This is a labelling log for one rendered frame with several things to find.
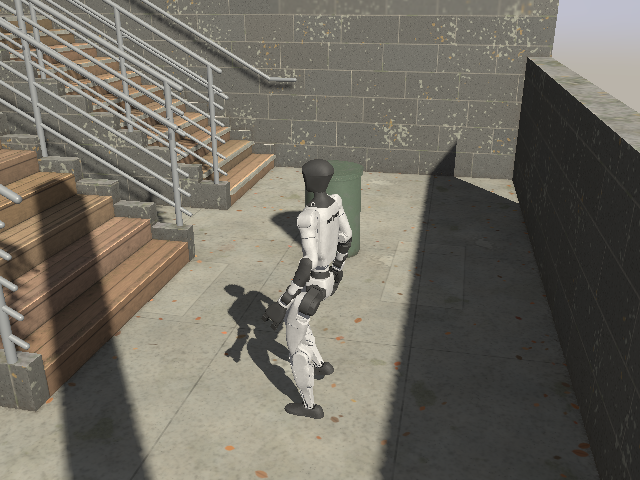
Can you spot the robot right shin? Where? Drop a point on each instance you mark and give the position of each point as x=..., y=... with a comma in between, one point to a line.
x=309, y=340

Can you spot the robot torso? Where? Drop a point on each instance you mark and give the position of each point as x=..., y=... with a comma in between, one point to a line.
x=327, y=240

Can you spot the robot right hand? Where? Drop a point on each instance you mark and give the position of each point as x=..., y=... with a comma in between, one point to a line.
x=337, y=277

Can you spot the robot right upper arm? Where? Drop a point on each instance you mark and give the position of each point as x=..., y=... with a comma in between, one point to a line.
x=345, y=232

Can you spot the left robot forearm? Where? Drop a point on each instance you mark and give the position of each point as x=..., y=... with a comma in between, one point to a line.
x=302, y=275

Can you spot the robot left upper arm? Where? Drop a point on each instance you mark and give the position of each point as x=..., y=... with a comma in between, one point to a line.
x=307, y=222

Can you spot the robot left hand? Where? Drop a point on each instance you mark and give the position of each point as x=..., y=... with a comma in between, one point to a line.
x=276, y=313

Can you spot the right robot forearm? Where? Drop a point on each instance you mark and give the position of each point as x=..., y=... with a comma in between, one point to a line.
x=341, y=255

